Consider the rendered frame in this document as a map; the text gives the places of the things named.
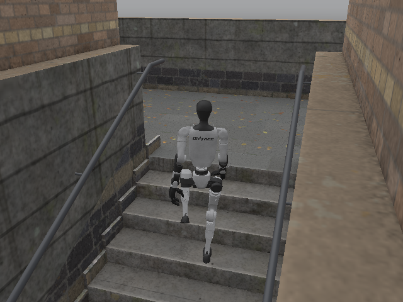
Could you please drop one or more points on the robot left upper arm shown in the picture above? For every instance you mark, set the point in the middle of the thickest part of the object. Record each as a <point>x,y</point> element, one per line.
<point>181,143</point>

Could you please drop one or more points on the right robot hand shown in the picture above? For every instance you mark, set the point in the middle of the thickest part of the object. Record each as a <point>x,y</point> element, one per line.
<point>222,176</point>

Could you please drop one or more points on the left robot hand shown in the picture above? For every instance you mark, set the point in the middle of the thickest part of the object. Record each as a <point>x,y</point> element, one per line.
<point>172,195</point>

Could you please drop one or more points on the robot left shin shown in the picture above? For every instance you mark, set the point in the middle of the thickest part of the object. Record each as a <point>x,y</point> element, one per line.
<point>185,200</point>

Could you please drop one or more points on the right robot forearm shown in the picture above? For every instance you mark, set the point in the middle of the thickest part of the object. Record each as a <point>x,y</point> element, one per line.
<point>223,166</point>

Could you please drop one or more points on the robot right upper arm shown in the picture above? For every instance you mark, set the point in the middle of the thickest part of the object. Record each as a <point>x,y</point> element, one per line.
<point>223,144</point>

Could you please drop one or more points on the robot torso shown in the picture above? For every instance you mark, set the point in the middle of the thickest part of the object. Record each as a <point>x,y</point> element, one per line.
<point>202,150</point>

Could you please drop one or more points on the left robot forearm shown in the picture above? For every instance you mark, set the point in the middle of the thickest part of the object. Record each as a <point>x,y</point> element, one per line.
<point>176,173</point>

